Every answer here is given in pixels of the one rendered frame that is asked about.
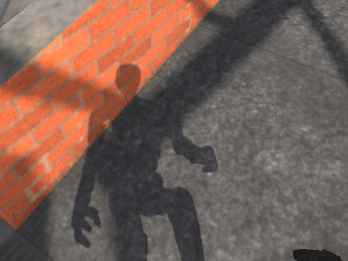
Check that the right robot hand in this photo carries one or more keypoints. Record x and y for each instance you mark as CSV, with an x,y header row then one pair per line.
x,y
315,255

